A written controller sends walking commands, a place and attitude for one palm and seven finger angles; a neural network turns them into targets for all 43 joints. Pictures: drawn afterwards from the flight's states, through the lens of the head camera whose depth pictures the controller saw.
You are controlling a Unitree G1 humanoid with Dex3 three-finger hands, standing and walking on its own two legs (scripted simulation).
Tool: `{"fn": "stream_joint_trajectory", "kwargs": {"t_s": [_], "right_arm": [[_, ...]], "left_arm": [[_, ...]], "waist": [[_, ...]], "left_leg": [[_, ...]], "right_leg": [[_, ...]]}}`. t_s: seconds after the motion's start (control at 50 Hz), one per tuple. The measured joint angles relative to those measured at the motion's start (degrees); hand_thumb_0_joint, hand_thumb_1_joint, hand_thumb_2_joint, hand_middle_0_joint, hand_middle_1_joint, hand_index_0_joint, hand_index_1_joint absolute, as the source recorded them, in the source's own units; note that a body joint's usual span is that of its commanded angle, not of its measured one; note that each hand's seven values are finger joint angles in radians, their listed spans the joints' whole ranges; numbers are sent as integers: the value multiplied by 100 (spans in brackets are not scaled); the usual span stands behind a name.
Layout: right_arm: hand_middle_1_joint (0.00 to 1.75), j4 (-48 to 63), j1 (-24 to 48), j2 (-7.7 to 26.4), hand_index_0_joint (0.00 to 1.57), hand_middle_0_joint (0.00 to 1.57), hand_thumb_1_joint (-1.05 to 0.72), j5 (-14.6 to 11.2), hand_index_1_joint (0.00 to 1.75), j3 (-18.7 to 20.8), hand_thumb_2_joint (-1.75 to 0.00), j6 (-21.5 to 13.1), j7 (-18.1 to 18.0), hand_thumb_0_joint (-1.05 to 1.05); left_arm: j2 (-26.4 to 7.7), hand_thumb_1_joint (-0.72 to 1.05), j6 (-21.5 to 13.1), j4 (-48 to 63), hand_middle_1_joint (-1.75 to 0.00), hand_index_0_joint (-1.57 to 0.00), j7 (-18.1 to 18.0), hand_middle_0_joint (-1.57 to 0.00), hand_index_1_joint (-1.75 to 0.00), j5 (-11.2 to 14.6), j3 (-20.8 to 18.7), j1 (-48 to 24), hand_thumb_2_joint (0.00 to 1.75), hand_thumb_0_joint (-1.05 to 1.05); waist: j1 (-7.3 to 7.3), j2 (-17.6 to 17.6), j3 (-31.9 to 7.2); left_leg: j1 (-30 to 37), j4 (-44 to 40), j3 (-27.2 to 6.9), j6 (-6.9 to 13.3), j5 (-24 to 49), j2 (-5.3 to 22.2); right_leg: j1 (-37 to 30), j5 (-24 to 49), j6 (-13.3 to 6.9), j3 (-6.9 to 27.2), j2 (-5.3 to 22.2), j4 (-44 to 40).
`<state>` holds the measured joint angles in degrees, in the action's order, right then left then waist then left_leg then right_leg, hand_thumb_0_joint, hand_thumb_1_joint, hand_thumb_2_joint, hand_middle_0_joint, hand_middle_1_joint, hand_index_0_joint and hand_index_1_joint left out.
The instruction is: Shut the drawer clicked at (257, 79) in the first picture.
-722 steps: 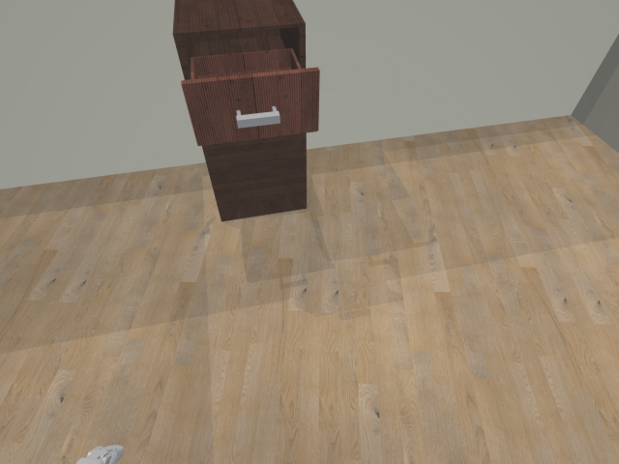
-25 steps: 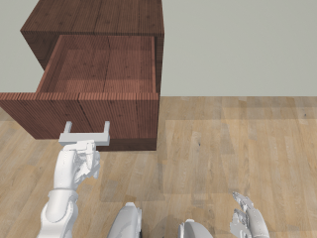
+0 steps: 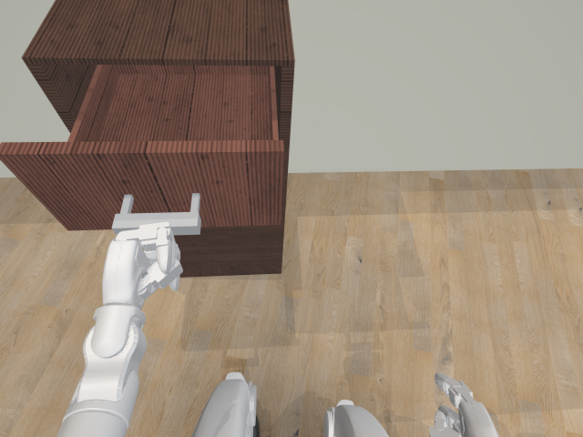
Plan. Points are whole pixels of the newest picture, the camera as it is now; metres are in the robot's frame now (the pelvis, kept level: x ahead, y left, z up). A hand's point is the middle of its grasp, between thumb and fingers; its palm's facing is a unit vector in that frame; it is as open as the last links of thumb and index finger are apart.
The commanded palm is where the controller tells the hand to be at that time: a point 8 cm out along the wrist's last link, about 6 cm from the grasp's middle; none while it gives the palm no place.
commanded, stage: push the drawer shut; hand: left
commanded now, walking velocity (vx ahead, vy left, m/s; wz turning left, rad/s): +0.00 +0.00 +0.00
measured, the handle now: (160, 212) +0.40 +0.21 +0.04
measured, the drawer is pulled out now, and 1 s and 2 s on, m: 0.18 0.06 0.00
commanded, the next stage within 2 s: pull the fist back off the drawer in 1.74 s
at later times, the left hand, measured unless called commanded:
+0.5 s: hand (177, 225) +0.39 +0.18 +0.03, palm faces +0.09 -1.00 -0.04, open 3.0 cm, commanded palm +0.38 +0.23 +0.04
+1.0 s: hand (183, 186) +0.46 +0.19 +0.03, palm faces +0.11 -0.99 -0.04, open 3.1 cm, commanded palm +0.44 +0.23 +0.04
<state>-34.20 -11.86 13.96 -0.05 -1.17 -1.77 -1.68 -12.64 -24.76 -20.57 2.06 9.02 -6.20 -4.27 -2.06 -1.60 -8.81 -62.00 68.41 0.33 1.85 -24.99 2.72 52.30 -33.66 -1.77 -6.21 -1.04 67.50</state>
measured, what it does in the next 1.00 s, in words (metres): stands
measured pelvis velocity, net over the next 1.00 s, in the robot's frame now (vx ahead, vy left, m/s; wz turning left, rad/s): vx -0.01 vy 0.00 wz -0.03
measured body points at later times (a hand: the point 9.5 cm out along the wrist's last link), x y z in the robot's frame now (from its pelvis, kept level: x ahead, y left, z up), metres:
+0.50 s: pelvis -0.01 +0.00 +0.00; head +0.09 +0.03 +0.44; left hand +0.38 +0.23 +0.04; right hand +0.11 -0.25 -0.11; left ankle +0.07 +0.10 -0.64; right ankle -0.01 -0.11 -0.64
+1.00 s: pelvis -0.01 +0.00 -0.01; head +0.11 +0.03 +0.43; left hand +0.44 +0.24 +0.04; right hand +0.05 -0.26 -0.12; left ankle +0.07 +0.10 -0.64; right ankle -0.01 -0.11 -0.64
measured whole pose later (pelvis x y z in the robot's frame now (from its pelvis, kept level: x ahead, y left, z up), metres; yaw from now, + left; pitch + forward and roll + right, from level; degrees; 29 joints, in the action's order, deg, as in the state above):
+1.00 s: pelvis -0.01 +0.00 -0.01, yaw -2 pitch +22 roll -4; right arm -37.8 -16.9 14.5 1.0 -1.2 2.4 -0.7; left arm -20.2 -28.5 -55.3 4.1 5.7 -17.8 -37.0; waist -6.7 -1.7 -8.4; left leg -67.7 69.8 0.7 2.2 -24.5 3.6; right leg 58.3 -32.7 -1.6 -5.6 -1.8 68.8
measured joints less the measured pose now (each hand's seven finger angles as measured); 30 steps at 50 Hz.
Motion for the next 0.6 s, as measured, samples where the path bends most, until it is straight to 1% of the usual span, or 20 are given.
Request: {"fn": "stream_joint_trajectory", "kwargs": {"t_s": [0.14,0.26,0.4,0.6], "right_arm": [[30,-32,-33,-25,21,20,-90,-1,30,-6,-90,30,19,1],[30,-90,-60,-4,21,21,-90,4,30,-21,-90,64,12,1],[30,-143,-97,13,21,21,-90,4,30,-25,-90,110,-10,1],[30,-240,-253,32,21,20,-90,26,30,-8,-90,180,22,1]], "left_arm": [[-36,81,-42,-360,-160,-140,43,-140,-160,9,-115,-332,92,-1],[-68,79,-125,-773,-160,-141,54,-140,-160,-36,-199,-743,92,-1],[-192,77,-131,-1300,-160,-141,123,-140,-160,-54,-380,-1284,91,-3],[-319,78,-149,-2040,-160,-141,61,-140,-160,-133,-578,-2003,91,0]], "waist": [[-28,2,11],[-44,19,20],[-112,24,36],[-221,14,39]], "left_leg": [[14,-36,25,11,17,9],[-56,-8,21,20,33,2],[-156,35,9,21,47,18],[-248,10,24,27,88,27]], "right_leg": [[-2,34,14,27,-7,-39],[67,40,20,23,1,-2],[163,60,18,15,-16,33],[269,105,23,32,-24,18]]}}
